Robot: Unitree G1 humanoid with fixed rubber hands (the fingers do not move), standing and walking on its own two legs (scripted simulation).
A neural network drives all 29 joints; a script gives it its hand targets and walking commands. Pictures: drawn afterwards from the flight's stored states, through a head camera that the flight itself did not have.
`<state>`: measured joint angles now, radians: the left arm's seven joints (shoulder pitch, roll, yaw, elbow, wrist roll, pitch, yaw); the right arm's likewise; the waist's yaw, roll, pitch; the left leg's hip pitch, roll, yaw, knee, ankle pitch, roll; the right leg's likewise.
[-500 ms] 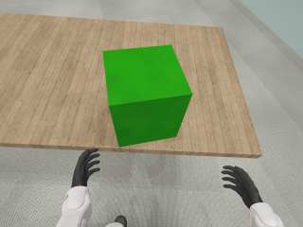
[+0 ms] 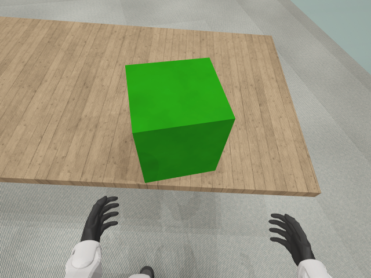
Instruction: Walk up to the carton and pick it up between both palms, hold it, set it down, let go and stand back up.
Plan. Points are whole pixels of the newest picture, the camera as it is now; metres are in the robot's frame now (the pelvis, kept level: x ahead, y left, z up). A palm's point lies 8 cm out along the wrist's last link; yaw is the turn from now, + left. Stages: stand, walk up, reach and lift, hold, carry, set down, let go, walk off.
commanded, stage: set down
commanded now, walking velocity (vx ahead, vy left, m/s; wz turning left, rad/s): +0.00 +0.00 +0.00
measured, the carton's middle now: (175, 123) +0.48 +0.08 -0.02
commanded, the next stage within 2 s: let go in 0.30 s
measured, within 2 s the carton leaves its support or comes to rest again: neither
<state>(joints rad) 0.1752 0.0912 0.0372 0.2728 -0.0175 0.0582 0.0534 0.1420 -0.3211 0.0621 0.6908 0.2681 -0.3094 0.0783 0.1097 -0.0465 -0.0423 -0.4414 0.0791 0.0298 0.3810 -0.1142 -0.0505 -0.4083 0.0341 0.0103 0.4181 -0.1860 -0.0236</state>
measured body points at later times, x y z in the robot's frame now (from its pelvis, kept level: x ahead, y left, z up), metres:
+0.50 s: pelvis +0.00 +0.00 +0.00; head +0.07 +0.02 +0.45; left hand +0.19 +0.22 -0.08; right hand +0.20 -0.23 -0.09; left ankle +0.04 +0.15 -0.74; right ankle +0.00 -0.10 -0.74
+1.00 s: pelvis +0.01 +0.00 +0.00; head +0.07 +0.02 +0.44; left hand +0.17 +0.24 -0.10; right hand +0.18 -0.23 -0.10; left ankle +0.04 +0.15 -0.74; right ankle +0.00 -0.10 -0.74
